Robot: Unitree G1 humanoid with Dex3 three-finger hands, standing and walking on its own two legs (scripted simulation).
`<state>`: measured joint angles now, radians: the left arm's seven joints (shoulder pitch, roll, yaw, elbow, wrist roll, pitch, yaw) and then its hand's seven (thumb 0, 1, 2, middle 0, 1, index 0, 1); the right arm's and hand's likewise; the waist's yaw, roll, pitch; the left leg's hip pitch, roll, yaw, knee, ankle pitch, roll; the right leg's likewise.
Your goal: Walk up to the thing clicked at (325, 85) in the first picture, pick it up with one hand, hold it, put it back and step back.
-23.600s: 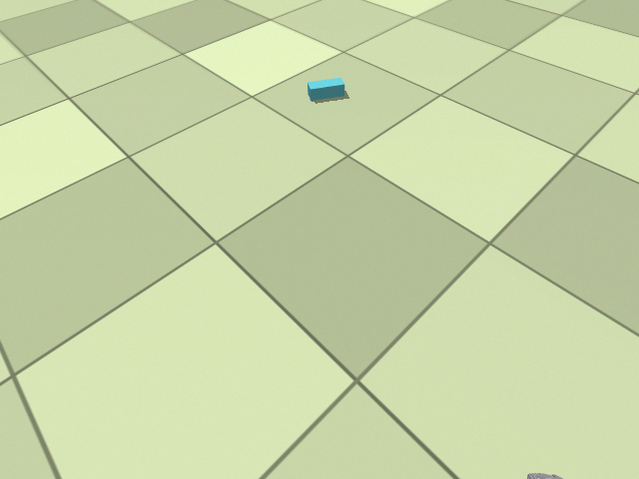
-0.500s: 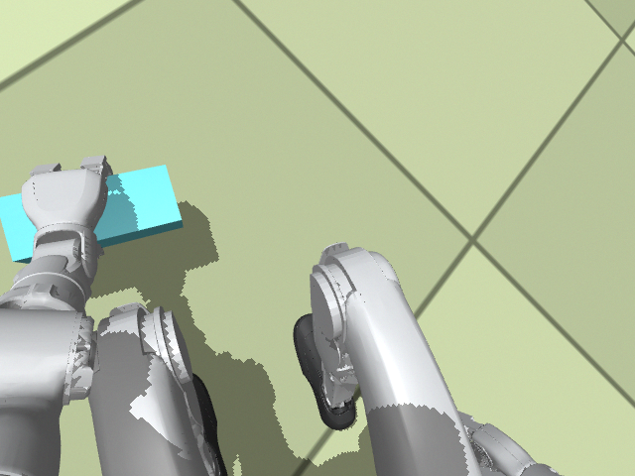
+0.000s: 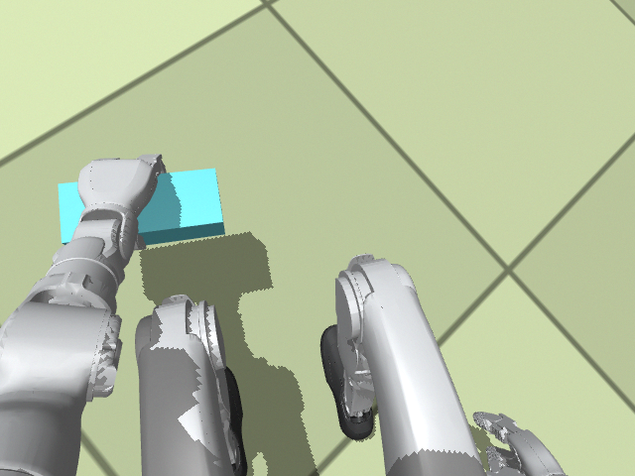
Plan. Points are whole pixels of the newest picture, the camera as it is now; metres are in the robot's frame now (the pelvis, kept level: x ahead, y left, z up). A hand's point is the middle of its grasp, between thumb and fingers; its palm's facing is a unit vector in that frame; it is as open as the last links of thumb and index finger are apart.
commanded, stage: lift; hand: left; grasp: from above
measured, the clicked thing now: (149, 211) +0.47 +0.17 -0.19
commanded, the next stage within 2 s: hold in 1.64 s
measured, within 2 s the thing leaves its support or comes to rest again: neither
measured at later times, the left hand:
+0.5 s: hand (70, 221) +0.42 +0.21 -0.03, palm faces -0.45 +0.00 -0.89, open 11.4 cm
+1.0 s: hand out of the picture +0.38 +0.23 +0.18, palm faces -0.44 -0.04 -0.90, open 11.4 cm
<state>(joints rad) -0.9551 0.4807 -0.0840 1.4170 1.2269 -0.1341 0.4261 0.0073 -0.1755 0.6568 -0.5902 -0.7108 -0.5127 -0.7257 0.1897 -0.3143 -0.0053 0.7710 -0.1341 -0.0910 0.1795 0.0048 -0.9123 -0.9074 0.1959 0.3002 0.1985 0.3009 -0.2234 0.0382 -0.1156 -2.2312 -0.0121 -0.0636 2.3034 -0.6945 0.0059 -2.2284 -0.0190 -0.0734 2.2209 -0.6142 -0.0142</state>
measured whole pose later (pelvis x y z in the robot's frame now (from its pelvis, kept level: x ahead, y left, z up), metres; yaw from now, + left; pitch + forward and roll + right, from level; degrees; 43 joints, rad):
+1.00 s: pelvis +0.03 +0.01 +0.26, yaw +2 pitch +22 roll -2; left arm -0.44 0.41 -0.22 0.86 1.00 0.00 0.16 0.01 -0.29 0.72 -0.72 -0.62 -0.64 -0.65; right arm 0.20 -0.23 -0.02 0.72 0.05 0.04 -0.06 0.01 -0.93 -0.92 0.20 0.30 0.20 0.30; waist -0.08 0.05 -0.19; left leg -1.24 0.00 -0.01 1.42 -0.57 0.02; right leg -1.25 0.00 -0.02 1.37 -0.50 0.01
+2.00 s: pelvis +0.08 +0.02 +0.39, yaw +1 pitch +7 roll -1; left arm -0.30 0.41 -0.24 0.75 1.01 -0.05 0.05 0.01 -0.24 0.68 -0.68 -0.65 -0.60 -0.66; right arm 0.24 -0.26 -0.05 0.70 0.06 0.06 -0.05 0.01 -0.92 -0.91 0.20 0.30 0.20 0.30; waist -0.02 0.05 -0.07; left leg -0.46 0.00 0.03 0.70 -0.36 0.03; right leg -0.48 0.00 0.03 0.67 -0.30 0.02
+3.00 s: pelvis +0.08 +0.00 +0.41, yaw +1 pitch +1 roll +0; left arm -0.22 0.42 -0.23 0.59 0.98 -0.07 -0.05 0.01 -0.24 0.68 -0.67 -0.65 -0.60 -0.66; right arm 0.17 -0.26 -0.02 0.67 0.08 0.10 -0.08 0.01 -0.92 -0.91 0.20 0.30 0.20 0.30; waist 0.00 0.06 -0.01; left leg -0.25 0.00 0.04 0.49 -0.26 0.01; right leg -0.30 0.00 0.03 0.51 -0.22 0.00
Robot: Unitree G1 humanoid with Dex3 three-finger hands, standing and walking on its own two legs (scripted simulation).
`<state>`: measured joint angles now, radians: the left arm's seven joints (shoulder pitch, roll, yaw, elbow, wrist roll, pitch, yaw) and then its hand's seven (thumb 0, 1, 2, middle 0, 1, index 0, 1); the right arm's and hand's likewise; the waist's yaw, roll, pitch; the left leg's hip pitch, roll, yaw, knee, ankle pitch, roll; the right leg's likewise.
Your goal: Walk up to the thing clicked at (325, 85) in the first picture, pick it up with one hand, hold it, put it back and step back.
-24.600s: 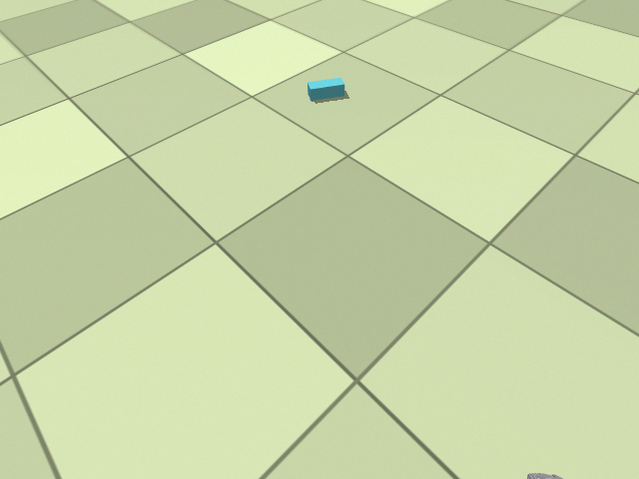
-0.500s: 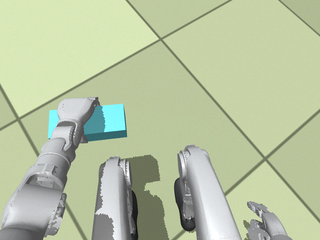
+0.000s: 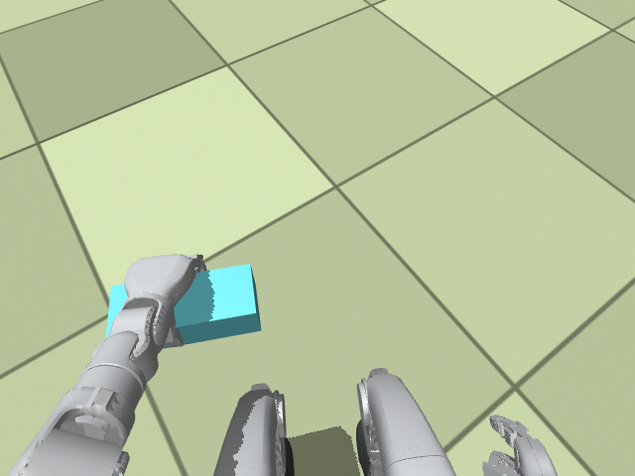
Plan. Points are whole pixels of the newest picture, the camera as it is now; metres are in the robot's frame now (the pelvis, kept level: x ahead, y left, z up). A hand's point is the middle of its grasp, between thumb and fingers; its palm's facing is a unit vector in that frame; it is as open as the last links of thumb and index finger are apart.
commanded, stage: lift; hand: left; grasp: from above
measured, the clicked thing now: (189, 309) +0.36 +0.19 -0.12
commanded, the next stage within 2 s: hold in 0.64 s
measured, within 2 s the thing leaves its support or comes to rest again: neither
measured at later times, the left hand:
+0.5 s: hand (139, 272) +0.36 +0.21 +0.02, palm faces -0.45 -0.03 -0.89, open 11.4 cm
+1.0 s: hand (116, 247) +0.37 +0.22 +0.08, palm faces -0.45 +0.00 -0.89, open 11.4 cm
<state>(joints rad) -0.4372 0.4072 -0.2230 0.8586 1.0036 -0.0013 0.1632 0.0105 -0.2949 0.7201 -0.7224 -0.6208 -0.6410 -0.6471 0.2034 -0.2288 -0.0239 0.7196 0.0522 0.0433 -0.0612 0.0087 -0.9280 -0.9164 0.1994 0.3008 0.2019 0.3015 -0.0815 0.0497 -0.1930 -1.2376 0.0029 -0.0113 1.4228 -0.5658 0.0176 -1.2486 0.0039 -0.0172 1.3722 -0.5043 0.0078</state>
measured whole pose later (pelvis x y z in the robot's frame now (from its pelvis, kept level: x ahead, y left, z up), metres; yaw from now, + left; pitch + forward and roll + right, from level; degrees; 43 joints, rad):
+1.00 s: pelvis +0.06 +0.01 +0.13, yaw -1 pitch +7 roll -1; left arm -0.30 0.41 -0.24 0.75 1.01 -0.05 0.05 0.01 -0.24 0.68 -0.68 -0.65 -0.60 -0.66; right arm 0.24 -0.26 -0.05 0.70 0.06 0.06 -0.05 0.01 -0.92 -0.91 0.20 0.30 0.20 0.30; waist -0.02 0.05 -0.07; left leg -0.46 0.00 0.03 0.70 -0.36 0.03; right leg -0.48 0.00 0.03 0.67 -0.30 0.02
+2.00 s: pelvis +0.05 -0.01 +0.15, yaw -1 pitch +1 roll +0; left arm -0.22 0.42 -0.23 0.59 0.98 -0.07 -0.05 0.01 -0.24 0.68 -0.67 -0.65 -0.60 -0.66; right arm 0.17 -0.26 -0.02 0.67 0.08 0.10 -0.08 0.01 -0.92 -0.91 0.20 0.30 0.20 0.30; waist 0.00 0.06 -0.01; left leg -0.25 0.00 0.04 0.49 -0.26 0.01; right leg -0.30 0.00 0.03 0.51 -0.22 0.00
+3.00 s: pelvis +0.06 +0.00 +0.14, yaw +0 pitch +3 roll +0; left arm -0.24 0.39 -0.23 0.69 1.03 -0.08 0.06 0.01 -0.25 0.68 -0.69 -0.64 -0.61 -0.65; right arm 0.17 -0.25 -0.02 0.66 0.06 0.13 -0.06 0.01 -0.91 -0.91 0.20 0.30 0.20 0.30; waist -0.01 0.04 -0.01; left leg -0.31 -0.01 0.02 0.53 -0.28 0.01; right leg -0.35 0.00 0.02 0.54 -0.25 0.00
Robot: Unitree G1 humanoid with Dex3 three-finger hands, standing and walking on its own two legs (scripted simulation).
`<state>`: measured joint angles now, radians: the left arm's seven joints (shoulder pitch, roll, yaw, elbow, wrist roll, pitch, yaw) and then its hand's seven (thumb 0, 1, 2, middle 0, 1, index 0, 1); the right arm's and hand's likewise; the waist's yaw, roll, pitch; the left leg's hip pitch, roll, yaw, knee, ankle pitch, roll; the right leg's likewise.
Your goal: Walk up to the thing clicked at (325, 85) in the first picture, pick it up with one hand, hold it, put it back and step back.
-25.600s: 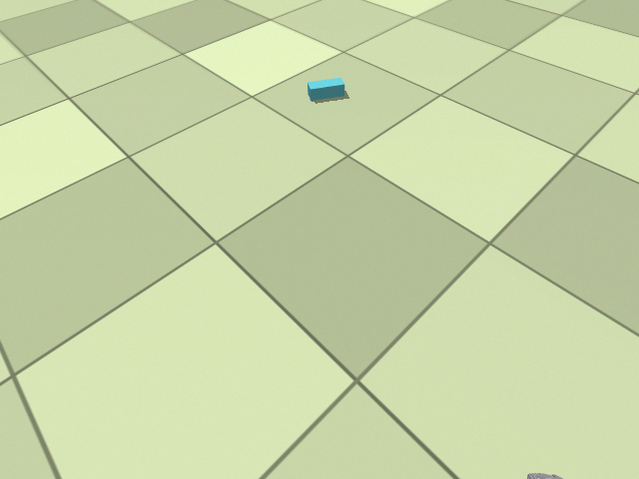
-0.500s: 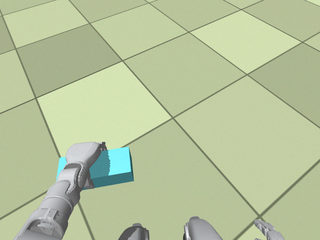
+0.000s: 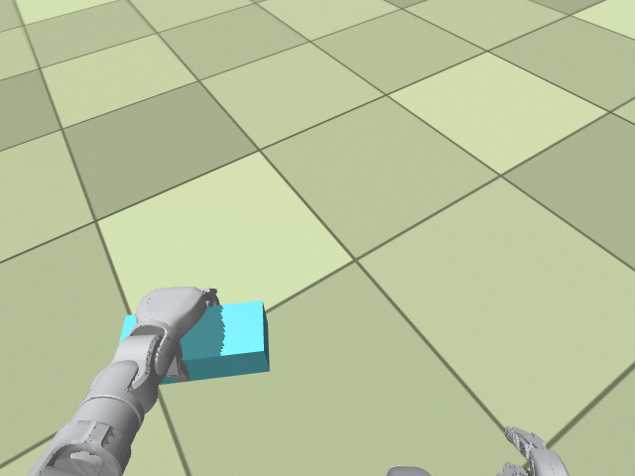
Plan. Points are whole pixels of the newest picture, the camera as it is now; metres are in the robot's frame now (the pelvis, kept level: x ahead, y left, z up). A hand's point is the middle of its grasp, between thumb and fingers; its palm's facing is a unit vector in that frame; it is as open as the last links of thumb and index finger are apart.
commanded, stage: hold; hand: left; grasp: from above
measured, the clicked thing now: (198, 343) +0.31 +0.20 -0.09
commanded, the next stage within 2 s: crouch in 1.64 s
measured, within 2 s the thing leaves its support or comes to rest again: neither
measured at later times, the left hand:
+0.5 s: hand (182, 342) +0.29 +0.20 -0.03, palm faces -0.46 -0.01 -0.89, open 11.4 cm
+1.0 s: hand (182, 343) +0.28 +0.20 -0.01, palm faces -0.45 -0.02 -0.89, open 11.4 cm
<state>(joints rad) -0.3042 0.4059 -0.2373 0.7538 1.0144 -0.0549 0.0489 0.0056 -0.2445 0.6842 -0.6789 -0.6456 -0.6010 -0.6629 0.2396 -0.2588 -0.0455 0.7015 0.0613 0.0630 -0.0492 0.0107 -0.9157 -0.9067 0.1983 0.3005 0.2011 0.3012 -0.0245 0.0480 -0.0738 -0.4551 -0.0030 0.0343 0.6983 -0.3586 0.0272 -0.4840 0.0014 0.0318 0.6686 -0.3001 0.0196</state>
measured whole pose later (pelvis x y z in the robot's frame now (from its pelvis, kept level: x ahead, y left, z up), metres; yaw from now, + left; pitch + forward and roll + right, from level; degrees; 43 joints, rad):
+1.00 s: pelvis -0.01 -0.01 +0.02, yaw +0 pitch +1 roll +0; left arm -0.22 0.42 -0.23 0.59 0.98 -0.07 -0.05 0.01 -0.24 0.68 -0.67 -0.65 -0.60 -0.66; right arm 0.17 -0.26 -0.02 0.67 0.08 0.10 -0.08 0.01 -0.92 -0.91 0.20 0.30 0.20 0.30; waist 0.00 0.06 -0.01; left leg -0.25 0.00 0.04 0.49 -0.26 0.01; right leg -0.30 0.00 0.03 0.51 -0.22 0.00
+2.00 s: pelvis +0.00 -0.01 +0.01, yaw +1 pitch +3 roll +0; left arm -0.24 0.39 -0.23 0.69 1.03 -0.08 0.06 0.01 -0.25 0.68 -0.69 -0.64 -0.61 -0.65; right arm 0.17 -0.25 -0.02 0.66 0.06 0.13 -0.06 0.01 -0.91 -0.91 0.20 0.30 0.20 0.30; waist -0.01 0.04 -0.01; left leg -0.31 -0.01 0.02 0.53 -0.28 0.01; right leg -0.35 0.00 0.02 0.54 -0.25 0.00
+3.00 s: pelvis -0.07 -0.02 -0.30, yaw +2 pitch +38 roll -2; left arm -0.83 0.38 -0.10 1.32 1.22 -0.08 0.44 0.01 -0.24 0.68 -0.68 -0.64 -0.61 -0.65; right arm 0.14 -0.24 -0.04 0.74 -0.10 -0.05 0.06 0.01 -0.90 -0.91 0.20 0.30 0.20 0.30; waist -0.19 0.04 -0.20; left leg -1.98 -0.02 -0.03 2.01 -0.69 0.01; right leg -1.99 -0.02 -0.04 1.97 -0.63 -0.01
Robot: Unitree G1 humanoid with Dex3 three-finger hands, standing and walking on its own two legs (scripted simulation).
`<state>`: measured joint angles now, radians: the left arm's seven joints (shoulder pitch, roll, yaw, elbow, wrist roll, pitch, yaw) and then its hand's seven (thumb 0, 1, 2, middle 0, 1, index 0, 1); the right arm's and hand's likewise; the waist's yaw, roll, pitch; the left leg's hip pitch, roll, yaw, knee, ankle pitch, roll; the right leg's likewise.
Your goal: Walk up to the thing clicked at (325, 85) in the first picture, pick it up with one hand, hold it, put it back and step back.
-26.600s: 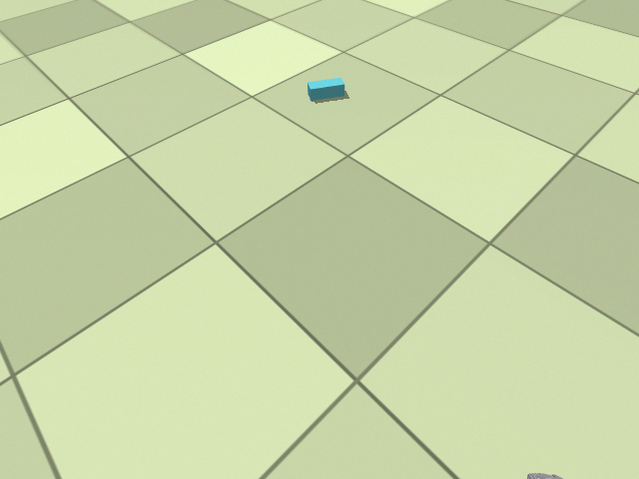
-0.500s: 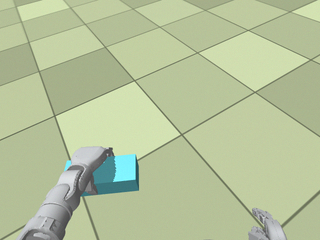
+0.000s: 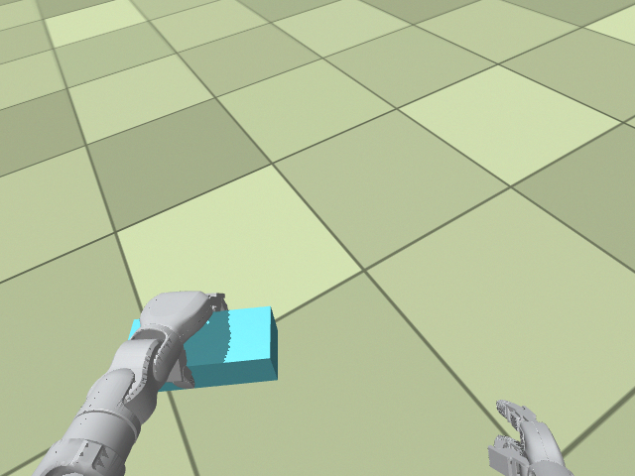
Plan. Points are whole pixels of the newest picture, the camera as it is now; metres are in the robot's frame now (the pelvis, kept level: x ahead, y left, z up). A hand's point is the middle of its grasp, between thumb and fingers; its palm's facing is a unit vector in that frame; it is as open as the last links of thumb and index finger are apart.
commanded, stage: hold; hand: left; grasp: from above
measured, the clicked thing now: (205, 349) +0.30 +0.20 -0.06
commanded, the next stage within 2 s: crouch in 0.64 s
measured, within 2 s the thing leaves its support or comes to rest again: neither
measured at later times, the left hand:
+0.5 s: hand (185, 339) +0.30 +0.22 -0.03, palm faces -0.45 -0.02 -0.89, open 11.4 cm
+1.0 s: hand (193, 348) +0.30 +0.22 -0.06, palm faces -0.45 -0.02 -0.89, open 11.4 cm
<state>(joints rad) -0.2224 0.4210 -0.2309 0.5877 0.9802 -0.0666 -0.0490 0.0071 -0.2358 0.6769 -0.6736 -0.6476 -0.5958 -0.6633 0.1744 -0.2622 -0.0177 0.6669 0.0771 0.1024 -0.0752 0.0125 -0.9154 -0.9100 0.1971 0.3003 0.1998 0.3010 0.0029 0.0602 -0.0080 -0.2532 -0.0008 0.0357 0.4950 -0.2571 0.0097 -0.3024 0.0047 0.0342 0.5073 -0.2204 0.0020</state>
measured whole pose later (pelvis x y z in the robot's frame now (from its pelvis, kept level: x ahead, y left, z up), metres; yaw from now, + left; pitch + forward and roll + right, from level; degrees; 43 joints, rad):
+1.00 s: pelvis +0.01 +0.00 +0.00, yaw +1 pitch +3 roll +0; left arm -0.24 0.39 -0.23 0.69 1.03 -0.08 0.06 0.01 -0.25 0.68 -0.69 -0.64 -0.61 -0.65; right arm 0.17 -0.25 -0.02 0.66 0.06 0.13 -0.06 0.01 -0.91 -0.91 0.20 0.30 0.20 0.30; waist -0.01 0.04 -0.01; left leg -0.31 -0.01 0.02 0.53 -0.28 0.01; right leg -0.35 0.00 0.02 0.54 -0.25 0.00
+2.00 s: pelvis -0.07 +0.00 -0.32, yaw +2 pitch +38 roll -2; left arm -0.83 0.38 -0.10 1.32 1.22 -0.08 0.44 0.01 -0.24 0.68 -0.68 -0.64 -0.61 -0.65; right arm 0.14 -0.24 -0.04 0.74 -0.10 -0.05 0.06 0.01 -0.90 -0.91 0.20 0.30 0.20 0.30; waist -0.19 0.04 -0.20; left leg -1.98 -0.02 -0.03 2.01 -0.69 0.01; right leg -1.99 -0.02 -0.04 1.97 -0.63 -0.01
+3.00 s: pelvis -0.08 +0.00 -0.42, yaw -1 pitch +36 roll -4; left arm -0.99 0.46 -0.04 1.59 1.29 -0.15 0.55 0.01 -0.21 0.66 -0.65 -0.66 -0.58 -0.66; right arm 0.15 -0.27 0.00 0.79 -0.18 -0.11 0.17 0.00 -0.91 -0.91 0.20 0.30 0.20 0.30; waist -0.26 0.02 -0.10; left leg -2.25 -0.02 -0.06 2.35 -0.72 0.01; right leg -2.26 -0.01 -0.06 2.27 -0.63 -0.01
